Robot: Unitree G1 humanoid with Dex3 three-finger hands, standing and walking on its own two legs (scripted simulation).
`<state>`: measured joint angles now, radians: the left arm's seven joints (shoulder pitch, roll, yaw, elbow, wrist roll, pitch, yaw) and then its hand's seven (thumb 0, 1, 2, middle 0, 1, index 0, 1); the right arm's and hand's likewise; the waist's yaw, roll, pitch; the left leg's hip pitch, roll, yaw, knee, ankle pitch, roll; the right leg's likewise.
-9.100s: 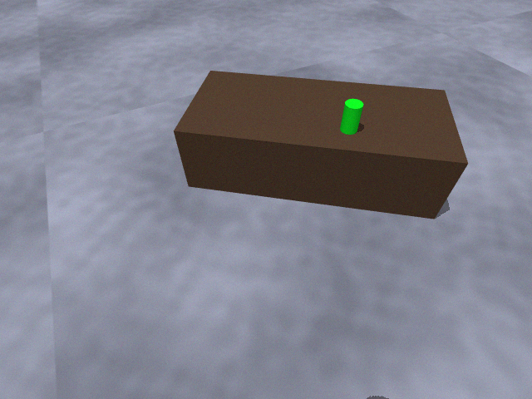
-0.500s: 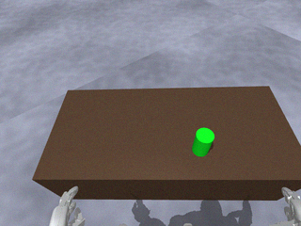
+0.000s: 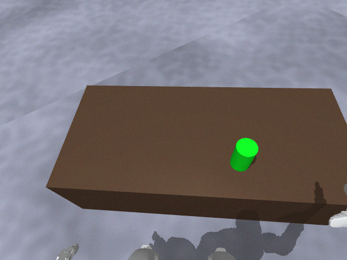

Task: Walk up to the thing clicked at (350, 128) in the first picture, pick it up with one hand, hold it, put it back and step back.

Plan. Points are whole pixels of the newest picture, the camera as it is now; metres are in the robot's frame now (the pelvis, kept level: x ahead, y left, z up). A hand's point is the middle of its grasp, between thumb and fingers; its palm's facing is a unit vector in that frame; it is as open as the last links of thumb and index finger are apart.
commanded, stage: go down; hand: right
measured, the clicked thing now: (243, 155) +0.51 -0.21 -0.29
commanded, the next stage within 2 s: approach in 0.94 s
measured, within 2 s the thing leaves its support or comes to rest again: neither
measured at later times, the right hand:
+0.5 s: hand out of the picture +0.35 -0.38 -0.02, palm faces +0.22 +0.97 -0.12, open 17.5 cm
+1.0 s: hand out of the picture +0.39 -0.40 +0.00, palm faces +0.23 +0.97 -0.08, open 17.5 cm
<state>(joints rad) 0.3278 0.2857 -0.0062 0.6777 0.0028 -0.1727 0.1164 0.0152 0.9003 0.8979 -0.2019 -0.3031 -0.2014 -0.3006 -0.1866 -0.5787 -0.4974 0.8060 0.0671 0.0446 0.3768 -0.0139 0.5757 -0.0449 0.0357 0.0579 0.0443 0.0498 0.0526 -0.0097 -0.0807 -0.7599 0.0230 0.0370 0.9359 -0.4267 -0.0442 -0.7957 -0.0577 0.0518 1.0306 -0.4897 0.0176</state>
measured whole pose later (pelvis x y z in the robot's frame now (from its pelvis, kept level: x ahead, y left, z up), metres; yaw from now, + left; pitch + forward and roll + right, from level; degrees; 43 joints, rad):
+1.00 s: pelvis -0.02 -0.01 -0.03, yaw +1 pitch +21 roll +5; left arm 0.32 0.31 -0.08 0.65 0.03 -0.10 0.03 0.01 0.91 0.90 -0.20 -0.31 -0.20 -0.30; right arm -0.67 -0.88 -0.67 1.25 0.06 -0.27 0.51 -0.02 0.54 -0.04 0.06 0.05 0.05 0.04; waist 0.11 0.03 -0.07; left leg -0.98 0.01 0.04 1.04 -0.43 -0.05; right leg -1.03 -0.06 0.07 1.16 -0.51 0.01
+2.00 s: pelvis -0.09 +0.00 -0.32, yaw +6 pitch +34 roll +8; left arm 0.22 0.30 -0.11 0.62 0.08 0.03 -0.06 0.01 0.90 0.89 -0.20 -0.30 -0.20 -0.30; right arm -1.02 -0.77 -0.67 1.12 -0.01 -0.37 0.32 -0.02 0.45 -0.02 0.07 0.03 0.06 0.02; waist 0.21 -0.01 -0.09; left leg -2.10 0.01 0.03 2.11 -0.61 -0.07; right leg -2.15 -0.01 0.15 2.23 -0.68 0.03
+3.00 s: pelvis -0.08 +0.01 -0.31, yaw +3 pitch +36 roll +5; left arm 0.20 0.30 -0.05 0.61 0.08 0.07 -0.05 0.01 0.89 0.91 -0.21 -0.30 -0.21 -0.31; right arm -1.02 -0.60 -0.56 1.09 0.01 -0.41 0.15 -0.01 0.27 -0.23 0.49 0.34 0.47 0.34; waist 0.20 -0.02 -0.11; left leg -2.09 0.02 0.00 2.11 -0.65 -0.06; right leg -2.12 -0.01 0.12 2.18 -0.70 0.04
